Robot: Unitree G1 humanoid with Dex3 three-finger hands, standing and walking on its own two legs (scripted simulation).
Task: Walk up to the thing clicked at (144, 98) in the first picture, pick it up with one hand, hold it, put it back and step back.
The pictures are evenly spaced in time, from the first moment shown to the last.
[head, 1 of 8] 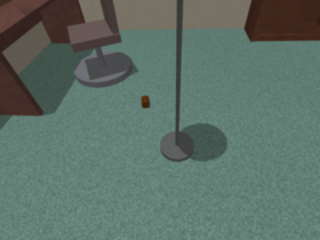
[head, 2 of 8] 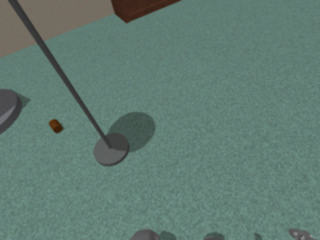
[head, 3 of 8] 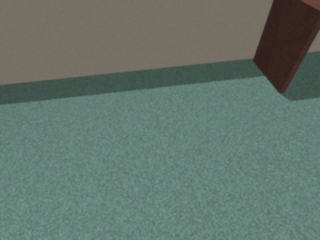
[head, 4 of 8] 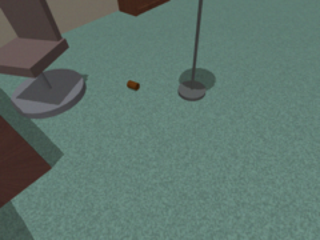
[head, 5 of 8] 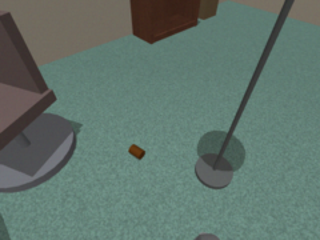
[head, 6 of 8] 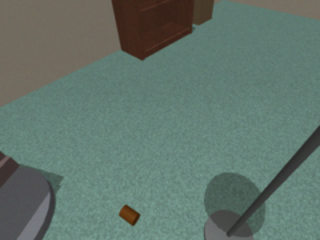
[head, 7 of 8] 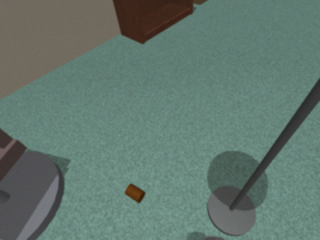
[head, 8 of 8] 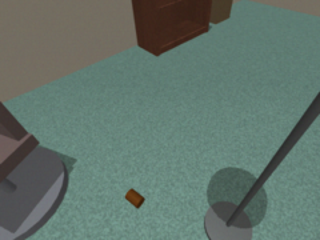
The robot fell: no
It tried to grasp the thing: no
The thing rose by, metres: 0.00
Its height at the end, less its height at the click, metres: +0.00
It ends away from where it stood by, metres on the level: 0.00
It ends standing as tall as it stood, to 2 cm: yes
